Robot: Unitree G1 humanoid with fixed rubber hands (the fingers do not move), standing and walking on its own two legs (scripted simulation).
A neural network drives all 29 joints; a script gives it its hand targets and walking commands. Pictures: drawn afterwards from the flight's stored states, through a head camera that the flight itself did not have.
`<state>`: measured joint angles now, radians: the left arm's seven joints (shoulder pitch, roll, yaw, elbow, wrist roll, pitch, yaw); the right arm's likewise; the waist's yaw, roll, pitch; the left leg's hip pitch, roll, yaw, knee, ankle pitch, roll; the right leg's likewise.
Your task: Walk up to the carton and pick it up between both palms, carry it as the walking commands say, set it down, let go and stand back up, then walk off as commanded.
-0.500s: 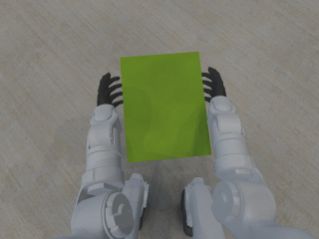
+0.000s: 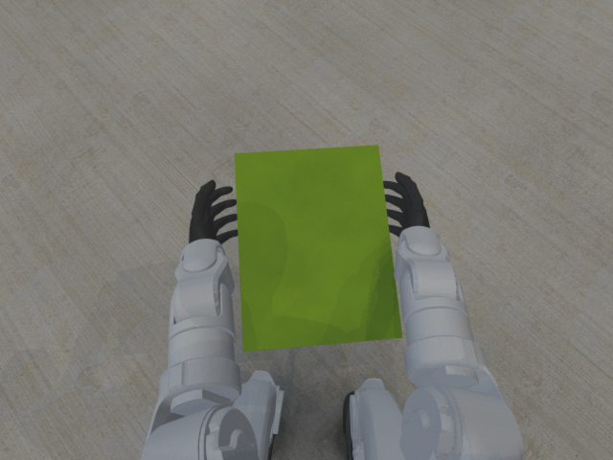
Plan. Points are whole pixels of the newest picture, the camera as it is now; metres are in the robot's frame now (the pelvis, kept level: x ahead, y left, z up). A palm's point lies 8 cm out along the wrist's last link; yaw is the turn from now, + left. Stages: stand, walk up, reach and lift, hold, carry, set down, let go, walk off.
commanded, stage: reach and lift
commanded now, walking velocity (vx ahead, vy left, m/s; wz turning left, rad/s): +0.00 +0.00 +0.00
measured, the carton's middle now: (310, 252) +0.40 +0.03 -0.12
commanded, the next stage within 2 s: none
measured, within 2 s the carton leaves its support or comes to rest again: neither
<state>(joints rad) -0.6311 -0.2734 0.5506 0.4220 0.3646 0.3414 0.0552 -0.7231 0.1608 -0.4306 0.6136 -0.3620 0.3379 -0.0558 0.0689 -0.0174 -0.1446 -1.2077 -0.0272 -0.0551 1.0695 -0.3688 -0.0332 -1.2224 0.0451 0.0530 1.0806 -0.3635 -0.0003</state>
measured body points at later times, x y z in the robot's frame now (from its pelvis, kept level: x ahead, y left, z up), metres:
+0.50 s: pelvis +0.01 +0.00 +0.06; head +0.14 +0.00 +0.49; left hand +0.38 +0.17 +0.03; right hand +0.40 -0.10 +0.02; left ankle +0.06 +0.13 -0.64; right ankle +0.06 -0.11 -0.64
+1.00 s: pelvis +0.03 +0.00 +0.09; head +0.07 -0.01 +0.54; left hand +0.36 +0.18 +0.11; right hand +0.39 -0.10 +0.09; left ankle +0.06 +0.14 -0.64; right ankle +0.06 -0.11 -0.64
